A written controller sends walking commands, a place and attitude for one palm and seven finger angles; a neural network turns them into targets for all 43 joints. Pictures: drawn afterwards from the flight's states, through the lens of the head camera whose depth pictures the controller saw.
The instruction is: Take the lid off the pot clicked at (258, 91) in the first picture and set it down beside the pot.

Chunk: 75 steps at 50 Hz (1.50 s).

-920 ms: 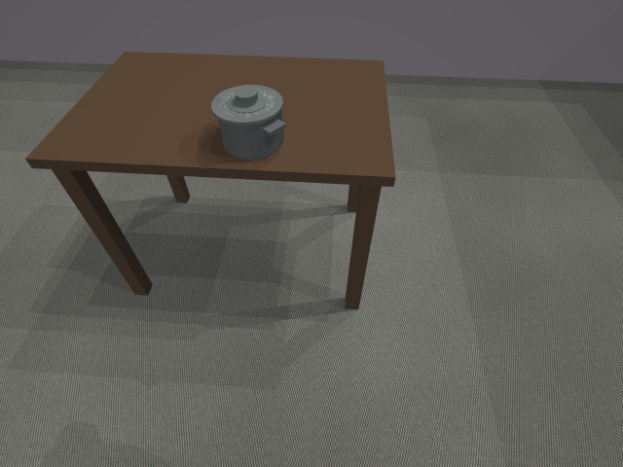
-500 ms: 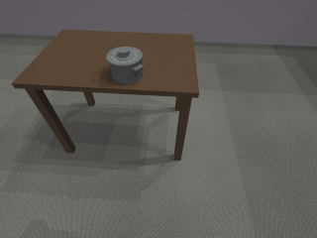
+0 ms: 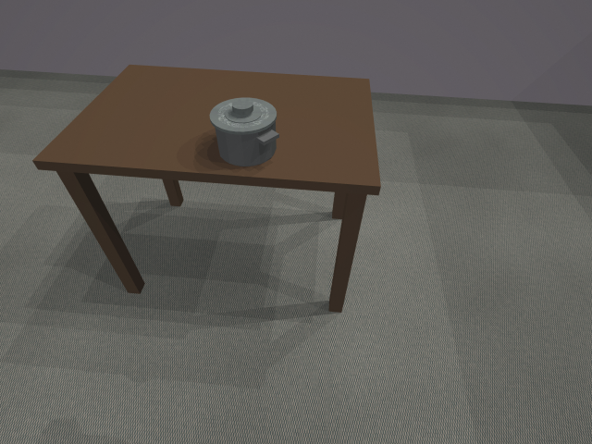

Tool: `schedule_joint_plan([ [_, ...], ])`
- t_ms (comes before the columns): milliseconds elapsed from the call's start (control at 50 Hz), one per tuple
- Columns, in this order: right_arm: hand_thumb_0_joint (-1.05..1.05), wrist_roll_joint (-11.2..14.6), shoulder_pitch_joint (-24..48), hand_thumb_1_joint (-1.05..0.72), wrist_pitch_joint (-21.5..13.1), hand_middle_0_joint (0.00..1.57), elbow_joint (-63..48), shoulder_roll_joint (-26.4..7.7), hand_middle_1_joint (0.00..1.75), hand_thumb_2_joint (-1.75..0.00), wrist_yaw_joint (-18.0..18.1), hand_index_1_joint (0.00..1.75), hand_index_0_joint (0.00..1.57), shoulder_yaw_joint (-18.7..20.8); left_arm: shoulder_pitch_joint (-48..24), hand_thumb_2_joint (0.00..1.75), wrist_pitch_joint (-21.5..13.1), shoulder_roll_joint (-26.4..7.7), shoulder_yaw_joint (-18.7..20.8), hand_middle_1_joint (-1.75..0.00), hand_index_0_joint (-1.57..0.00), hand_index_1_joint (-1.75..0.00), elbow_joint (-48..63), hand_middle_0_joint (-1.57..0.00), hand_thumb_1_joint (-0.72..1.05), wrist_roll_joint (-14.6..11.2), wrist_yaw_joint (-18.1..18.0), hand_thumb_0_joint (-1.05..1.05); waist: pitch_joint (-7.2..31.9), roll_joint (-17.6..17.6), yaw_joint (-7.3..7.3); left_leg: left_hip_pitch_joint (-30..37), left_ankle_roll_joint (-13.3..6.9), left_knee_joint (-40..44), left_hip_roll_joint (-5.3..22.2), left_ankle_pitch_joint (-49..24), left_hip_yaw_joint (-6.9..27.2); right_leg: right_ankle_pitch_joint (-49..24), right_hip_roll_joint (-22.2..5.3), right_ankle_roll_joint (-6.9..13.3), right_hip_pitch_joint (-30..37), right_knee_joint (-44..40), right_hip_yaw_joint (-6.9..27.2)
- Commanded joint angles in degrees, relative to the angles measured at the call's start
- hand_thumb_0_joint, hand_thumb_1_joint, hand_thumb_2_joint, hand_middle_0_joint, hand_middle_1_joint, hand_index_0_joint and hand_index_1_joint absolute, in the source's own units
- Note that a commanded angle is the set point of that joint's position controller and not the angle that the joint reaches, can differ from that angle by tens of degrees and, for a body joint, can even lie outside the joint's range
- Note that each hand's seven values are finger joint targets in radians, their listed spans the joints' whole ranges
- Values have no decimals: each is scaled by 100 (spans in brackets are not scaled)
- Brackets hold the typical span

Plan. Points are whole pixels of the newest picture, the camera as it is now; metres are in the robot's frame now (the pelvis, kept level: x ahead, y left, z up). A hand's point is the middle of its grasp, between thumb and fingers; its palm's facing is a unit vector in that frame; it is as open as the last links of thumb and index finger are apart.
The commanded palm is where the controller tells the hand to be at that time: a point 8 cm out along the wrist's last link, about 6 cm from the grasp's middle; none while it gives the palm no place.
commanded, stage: take the last steps up to it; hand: left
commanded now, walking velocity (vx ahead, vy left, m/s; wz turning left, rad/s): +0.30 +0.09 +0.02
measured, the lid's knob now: (242, 106) +0.86 +0.19 +0.03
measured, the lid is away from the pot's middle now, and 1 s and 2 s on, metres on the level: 0.00 0.00 0.00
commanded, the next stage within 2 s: come to a stop and stand still in 0.82 s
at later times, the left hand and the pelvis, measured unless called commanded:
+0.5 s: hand (159, 419) +0.20 +0.24 -0.18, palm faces +0.00 -0.99 -0.14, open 7.4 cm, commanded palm none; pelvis +0.14 +0.07 +0.00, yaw -1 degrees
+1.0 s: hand (171, 335) +0.34 +0.26 -0.16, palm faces +0.04 -0.97 -0.23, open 7.3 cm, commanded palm none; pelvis +0.35 +0.07 +0.00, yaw -2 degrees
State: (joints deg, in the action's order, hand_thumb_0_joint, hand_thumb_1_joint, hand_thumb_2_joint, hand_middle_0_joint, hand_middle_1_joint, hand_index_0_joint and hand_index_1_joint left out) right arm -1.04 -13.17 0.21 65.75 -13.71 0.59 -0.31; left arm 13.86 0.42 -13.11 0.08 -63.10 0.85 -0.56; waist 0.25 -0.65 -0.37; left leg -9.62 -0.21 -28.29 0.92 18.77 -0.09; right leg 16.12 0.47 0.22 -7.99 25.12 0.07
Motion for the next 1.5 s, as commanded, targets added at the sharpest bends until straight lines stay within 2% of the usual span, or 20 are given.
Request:
schedule_joint_plan([
  [0, 0, -46, 65, -90, -99, 20, -492, -477, 30, -90, -30, 30, 20, 176, 798, 90, -100, -1120, 357, -30, -20, -30, 172, -20, 90, 55, -59, 0, -1023, 1021, -247, -1704, -77, -1207, 108, 875, -252, 2207, -1778, 1034, -100, -1652, 2200],
  [100, 0, 21, -1138, -90, -294, 20, -325, -186, 30, -90, -35, 30, 20, 208, 347, 90, -171, -783, 390, -30, -20, -30, 358, -20, 90, 56, -35, 0, -740, 339, 371, 392, -156, 460, 78, 211, -295, 928, -1128, 732, -1337, -222, 731],
  [140, 0, -84, -2344, -90, -341, 20, -43, -987, 30, -90, 103, 30, 20, 438, 125, 90, -160, -170, 281, -30, -20, -30, 653, -20, 90, 13, 35, 0, -638, -1877, 689, 1260, -874, 1963, 1873, 1144, 2462, 1722, 85, 138, -3028, 2856, -555],
  [160, 0, -44, -2375, -90, -316, 20, -101, -950, 30, -90, 110, 30, 20, 411, -36, 90, -181, -265, 306, -30, -20, -30, 768, -20, 90, 83, -1, 0, -775, -1415, 655, 1093, -1157, 2036, 2142, 1148, 2827, 1702, -154, 234, -3339, 3603, -54],
  [220, 0, -10, -1625, -90, -448, 20, -325, -290, 30, -90, 130, 30, 20, 224, 42, 90, -217, -135, 330, -30, -20, -30, 506, -20, 90, 113, 86, 0, -1112, 62, 261, 479, -1162, 2024, 1713, -303, 1835, 421, -649, 203, -3341, 4272, 80],
  [300, 0, 77, -1849, -90, -612, 20, -141, -58, 30, -90, 198, 30, 20, 127, 419, 90, -159, 98, 299, -30, -20, -30, 372, -20, 90, 75, 115, 0, -613, -390, 51, 1053, -794, 1644, 1175, -3569, 413, -169, -531, 27, -3231, 4289, -258],
  [500, 0, 30, -2355, -90, -600, 20, 185, 180, 30, -90, 283, 30, 20, 87, -974, 90, -196, 255, 252, -30, -20, -30, 963, -20, 90, 6, 140, 0, -859, -511, 310, 1502, -619, 1538, 997, -4984, -83, -648, -239, 208, -3060, 2040, -892],
  [600, 0, 52, -1982, -90, -528, 20, 119, -140, 30, -90, 272, 30, 20, 237, 401, 90, -287, -9, 362, -30, -20, -30, 616, -20, 90, 50, 3, 0, -101, -497, -358, 1257, -467, -404, 1117, -6722, -223, -491, 189, 614, -814, 1052, -946],
  [620, 0, 88, -1794, -90, -513, 20, 26, -197, 30, -90, 251, 30, 20, 263, 1244, 90, -337, -166, 447, -30, -20, -30, 380, -20, 90, 71, -16, 0, 301, -329, -766, 510, -348, -1592, 934, -5916, -299, -947, 25, 772, 501, 672, -667],
  [660, 0, 169, -2023, -90, -520, 20, -228, 204, 30, -90, 146, 30, 20, 257, 1908, 90, -415, -1003, 623, -30, -20, -30, 256, -20, 90, -10, -95, 0, 1101, 1049, -598, -2086, -118, -5677, -444, 1245, -286, -2317, -2802, 2185, 1998, -587, 3661],
  [720, 0, 14, -1121, -90, -360, 20, -435, 382, 30, -90, 56, 30, 20, 272, 605, 90, -418, -227, 430, -30, -20, -30, 524, -20, 90, -41, -122, 0, -590, 63, -54, -2318, -235, -5328, 410, 242, 270, -605, -2086, 1588, -661, -1211, 2048],
  [820, 0, -18, -1123, -90, -116, 20, -556, 582, 30, -90, 10, 30, 20, 251, 412, 90, -517, -55, 359, -30, -20, -30, 629, -20, 90, 30, -97, 0, -577, 387, 340, -1684, 116, -3501, 545, -291, -177, -2086, -1309, 1110, -1559, -1313, 270],
  [1000, 0, 60, 3, -90, -221, 20, -791, 326, 30, -90, 56, 30, 20, 136, 876, 90, -313, -277, 276, -30, -20, -30, 353, -20, 90, 4, -134, 0, 126, 850, -5, -641, 216, -300, 20, -1197, -421, -4317, -834, 585, 125, -99, -34],
  [1040, 0, 49, -315, -90, -247, 20, -731, -63, 30, -90, 108, 30, 20, 247, 1036, 90, -226, -212, 248, -30, -20, -30, 346, -20, 90, -23, -197, 0, 385, 300, 112, 496, 51, 246, 533, -3904, -88, -3201, -623, 236, -264, 622, -48],
  [1100, 0, 68, -570, -90, -86, 20, -740, -741, 30, -90, 214, 30, 20, 390, 1446, 90, -31, -55, 217, -30, -20, -30, 436, -20, 90, -31, -290, 0, 333, -874, 106, 938, -1098, 362, 2332, -7713, 988, 2084, -92, -75, -1164, 2398, -107],
  [1220, 0, -8, 253, -90, 76, 20, -1056, -584, 30, -90, 300, 30, 20, 461, 1018, 90, 246, -257, 458, -30, -20, -30, 655, -20, 90, -4, -206, 0, 486, -888, -31, 197, -1003, 468, 1863, -5326, 470, 1418, -82, -167, -1764, 4240, 395],
  [1340, 0, -66, 495, -90, 131, 20, -1200, -652, 30, -90, 195, 30, 20, 607, 776, 90, 251, -35, 412, -30, -20, -30, 886, -20, 90, -4, -104, 0, 557, -1362, 13, -270, -806, 679, 1623, -2457, 480, 1147, -236, -105, -1094, 2145, -92],
  [1400, 0, 8, 398, -90, 187, 20, -1155, -402, 30, -90, 101, 30, 20, 594, 1181, 90, 96, -180, 378, -30, -20, -30, 664, -20, 90, 48, -143, 0, 448, -353, -184, -1049, -241, -38, 899, -49, 162, -158, -267, -58, 5, -170, -109],
  [1440, 0, 56, 299, -90, 271, 20, -1286, 143, 30, -90, 19, 30, 20, 458, 490, 90, 14, -896, 356, -30, -20, -30, 897, -20, 90, 121, -170, 0, -145, 1745, -24, -1543, 207, -1308, 9, 1154, -251, 1111, -1852, 630, -1080, -1422, 2011],
  [1480, 0, -9, 488, -90, 327, 20, -1277, -106, 30, -90, -46, 30, 20, 510, 67, 90, -5, -1100, 437, -30, -20, -30, 1054, -20, 90, 108, -182, 0, -584, 1675, -100, -1588, 134, -2224, 126, 1012, 172, 2382, -1976, 834, -1902, -1869, 2311],
])
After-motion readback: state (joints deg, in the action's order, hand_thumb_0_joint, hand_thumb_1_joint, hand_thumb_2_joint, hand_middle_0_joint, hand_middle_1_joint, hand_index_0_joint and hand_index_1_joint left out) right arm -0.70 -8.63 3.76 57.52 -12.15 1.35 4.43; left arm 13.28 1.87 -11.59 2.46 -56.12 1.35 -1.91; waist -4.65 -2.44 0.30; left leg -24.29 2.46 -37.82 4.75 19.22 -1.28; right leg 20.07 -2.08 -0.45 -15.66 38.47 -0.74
